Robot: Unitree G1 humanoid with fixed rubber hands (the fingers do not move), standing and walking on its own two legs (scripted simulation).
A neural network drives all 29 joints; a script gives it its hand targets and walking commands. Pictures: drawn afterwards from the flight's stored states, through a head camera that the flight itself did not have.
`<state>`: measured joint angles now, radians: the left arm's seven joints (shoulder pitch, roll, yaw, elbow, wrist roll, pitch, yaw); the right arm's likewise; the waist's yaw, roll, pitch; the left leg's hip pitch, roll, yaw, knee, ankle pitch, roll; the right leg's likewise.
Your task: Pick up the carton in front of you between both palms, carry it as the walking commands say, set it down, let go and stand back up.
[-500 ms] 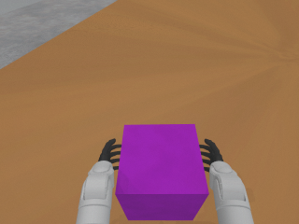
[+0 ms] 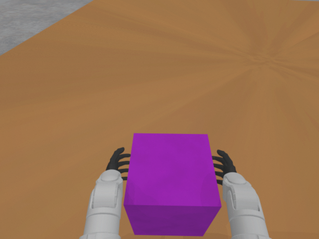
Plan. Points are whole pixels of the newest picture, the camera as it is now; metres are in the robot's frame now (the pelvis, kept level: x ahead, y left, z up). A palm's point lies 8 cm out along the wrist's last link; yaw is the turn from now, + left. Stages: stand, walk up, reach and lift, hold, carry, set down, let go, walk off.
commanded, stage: hold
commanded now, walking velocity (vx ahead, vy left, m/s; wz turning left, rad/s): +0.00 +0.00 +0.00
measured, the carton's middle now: (169, 186) +0.31 +0.00 -0.05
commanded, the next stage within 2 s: set down in 0.56 s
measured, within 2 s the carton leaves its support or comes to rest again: neither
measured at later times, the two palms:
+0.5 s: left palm (103, 171) +0.30 +0.17 +0.04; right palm (219, 174) +0.29 -0.13 +0.04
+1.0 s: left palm (109, 175) +0.34 +0.18 -0.04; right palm (205, 172) +0.35 -0.12 -0.04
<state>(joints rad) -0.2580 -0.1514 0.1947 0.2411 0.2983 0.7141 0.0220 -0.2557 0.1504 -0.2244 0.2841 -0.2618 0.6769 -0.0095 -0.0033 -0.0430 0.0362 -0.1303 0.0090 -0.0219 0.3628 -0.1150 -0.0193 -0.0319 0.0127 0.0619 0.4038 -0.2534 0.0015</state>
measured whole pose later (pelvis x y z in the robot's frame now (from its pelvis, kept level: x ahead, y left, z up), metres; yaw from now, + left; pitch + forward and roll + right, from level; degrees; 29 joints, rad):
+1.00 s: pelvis +0.00 -0.01 -0.02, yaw +1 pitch +7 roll +0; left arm -0.56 -0.16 0.50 0.52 0.45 0.40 -0.07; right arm -0.55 0.24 -0.49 0.56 -0.43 0.37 -0.03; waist 0.05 -0.05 0.10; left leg -0.53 0.00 -0.08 0.58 -0.18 -0.03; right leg -0.43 0.06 0.09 0.63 -0.32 -0.01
